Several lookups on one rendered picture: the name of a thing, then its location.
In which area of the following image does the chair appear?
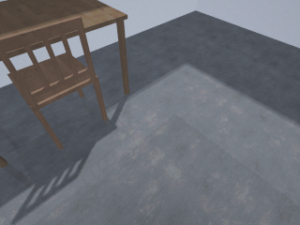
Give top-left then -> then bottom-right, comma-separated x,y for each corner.
0,16 -> 108,150

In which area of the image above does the table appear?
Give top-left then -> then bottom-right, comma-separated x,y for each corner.
0,0 -> 129,168

